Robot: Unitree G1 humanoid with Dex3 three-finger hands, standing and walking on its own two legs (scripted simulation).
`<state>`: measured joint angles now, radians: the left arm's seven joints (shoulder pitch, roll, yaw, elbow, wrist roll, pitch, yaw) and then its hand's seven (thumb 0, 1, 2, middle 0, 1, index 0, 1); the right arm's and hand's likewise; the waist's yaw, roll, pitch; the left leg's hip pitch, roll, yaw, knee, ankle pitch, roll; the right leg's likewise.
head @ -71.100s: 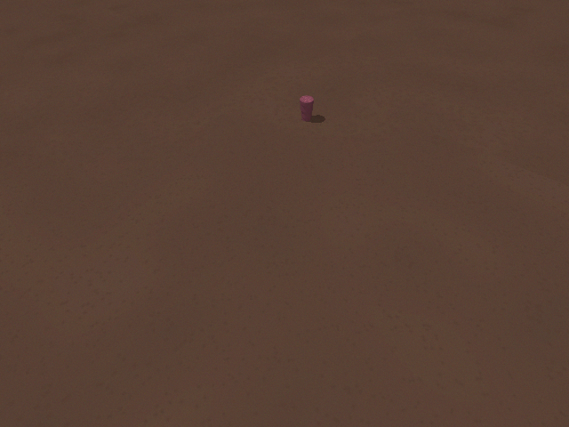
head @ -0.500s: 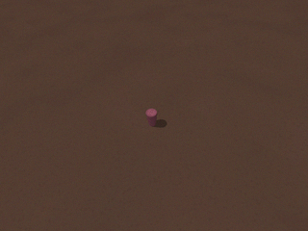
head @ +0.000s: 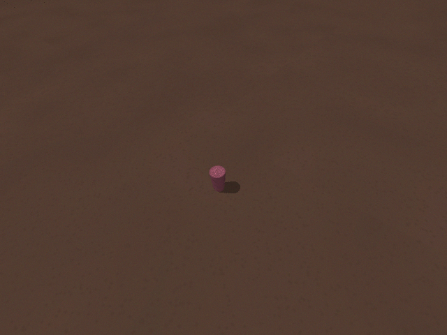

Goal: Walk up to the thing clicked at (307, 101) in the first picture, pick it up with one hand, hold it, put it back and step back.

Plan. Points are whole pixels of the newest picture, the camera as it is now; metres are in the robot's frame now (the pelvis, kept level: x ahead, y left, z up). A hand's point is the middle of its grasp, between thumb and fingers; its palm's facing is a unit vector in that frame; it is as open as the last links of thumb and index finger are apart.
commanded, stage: step back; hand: left
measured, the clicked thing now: (218, 179) +1.01 +0.13 -0.69
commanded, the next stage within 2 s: stand in 0.36 s
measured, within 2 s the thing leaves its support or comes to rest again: neither
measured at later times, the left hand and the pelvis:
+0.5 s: hand out of the picture +0.14 +0.29 -0.14, palm faces +0.03 -0.94 -0.35, open 7.4 cm; pelvis +0.03 +0.02 +0.01, yaw +0 degrees
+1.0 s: hand out of the picture +0.07 +0.27 -0.14, palm faces -0.03 -0.94 -0.34, open 7.4 cm; pelvis +0.01 +0.01 +0.02, yaw +0 degrees
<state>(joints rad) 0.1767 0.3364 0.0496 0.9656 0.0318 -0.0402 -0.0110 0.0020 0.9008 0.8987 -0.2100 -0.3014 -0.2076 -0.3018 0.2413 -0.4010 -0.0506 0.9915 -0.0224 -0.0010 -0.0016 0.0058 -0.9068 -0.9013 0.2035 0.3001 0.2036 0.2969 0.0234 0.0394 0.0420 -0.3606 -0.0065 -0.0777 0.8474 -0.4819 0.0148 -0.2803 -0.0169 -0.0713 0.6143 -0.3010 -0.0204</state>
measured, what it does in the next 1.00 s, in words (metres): steps on the spot: left foot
